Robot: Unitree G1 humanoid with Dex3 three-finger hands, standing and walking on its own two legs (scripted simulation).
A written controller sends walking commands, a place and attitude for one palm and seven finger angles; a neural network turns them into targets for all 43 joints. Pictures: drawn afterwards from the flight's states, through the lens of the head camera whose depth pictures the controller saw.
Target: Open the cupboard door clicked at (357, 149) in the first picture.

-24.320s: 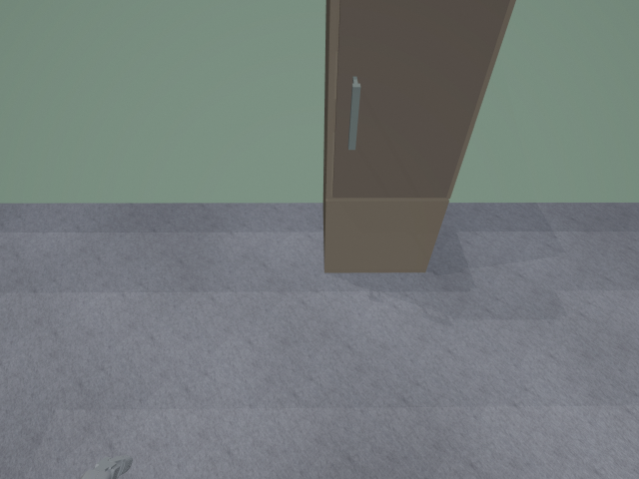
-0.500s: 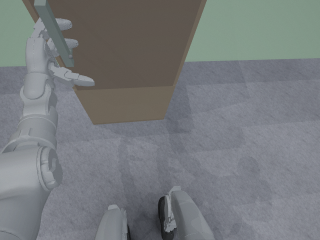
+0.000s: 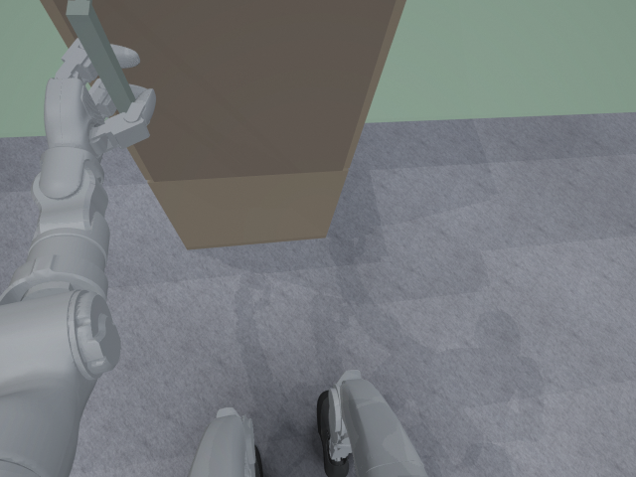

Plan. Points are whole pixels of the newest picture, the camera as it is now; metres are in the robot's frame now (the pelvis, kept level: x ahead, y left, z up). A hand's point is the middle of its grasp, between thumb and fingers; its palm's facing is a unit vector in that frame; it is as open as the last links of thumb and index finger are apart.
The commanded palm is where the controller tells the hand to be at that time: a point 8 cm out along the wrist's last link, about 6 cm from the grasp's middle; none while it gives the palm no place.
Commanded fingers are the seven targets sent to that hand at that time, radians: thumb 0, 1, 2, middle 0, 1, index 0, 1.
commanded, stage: close the thumb around the handle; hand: left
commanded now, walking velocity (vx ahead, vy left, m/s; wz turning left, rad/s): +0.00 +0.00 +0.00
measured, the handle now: (115, 65) +0.60 +0.17 +0.07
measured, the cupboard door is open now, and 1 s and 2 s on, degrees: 0 31 45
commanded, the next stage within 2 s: pull the door open along its arc in 0.16 s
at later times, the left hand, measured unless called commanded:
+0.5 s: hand (140, 125) +0.52 +0.15 +0.05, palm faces -0.01 -1.00 -0.02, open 5.7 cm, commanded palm +0.47 +0.19 +0.05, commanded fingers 0.00 0.90 0.90 -0.40 -1.35 -0.40 -1.35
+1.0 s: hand (219, 231) +0.38 +0.06 +0.06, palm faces +0.33 -0.94 +0.08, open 5.9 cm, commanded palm +0.32 +0.10 +0.05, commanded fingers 0.00 0.90 0.90 -0.40 -1.35 -0.40 -1.35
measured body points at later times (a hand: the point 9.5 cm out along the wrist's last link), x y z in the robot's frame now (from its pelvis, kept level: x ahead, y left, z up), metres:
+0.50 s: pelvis +0.00 +0.01 +0.00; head +0.16 +0.02 +0.42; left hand +0.52 +0.20 +0.05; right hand +0.01 -0.25 -0.11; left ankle -0.02 +0.10 -0.63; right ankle +0.07 -0.12 -0.63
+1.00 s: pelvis +0.03 -0.01 +0.03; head +0.13 -0.01 +0.46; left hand +0.36 +0.11 +0.05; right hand +0.18 -0.23 -0.09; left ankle -0.02 +0.10 -0.63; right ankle +0.07 -0.12 -0.63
